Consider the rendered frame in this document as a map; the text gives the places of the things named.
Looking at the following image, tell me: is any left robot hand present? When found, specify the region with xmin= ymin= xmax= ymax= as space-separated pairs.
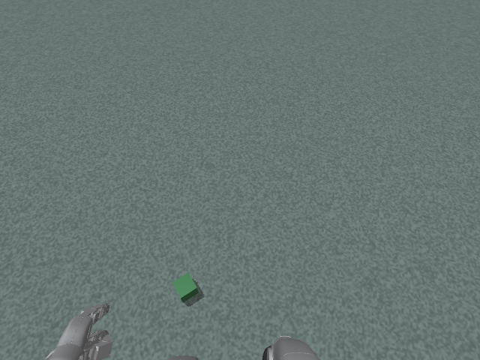
xmin=57 ymin=304 xmax=114 ymax=360

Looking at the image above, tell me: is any cube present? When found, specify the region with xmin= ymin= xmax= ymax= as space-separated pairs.
xmin=172 ymin=273 xmax=198 ymax=303

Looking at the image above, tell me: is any left robot arm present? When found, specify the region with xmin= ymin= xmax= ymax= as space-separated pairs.
xmin=45 ymin=344 xmax=85 ymax=360

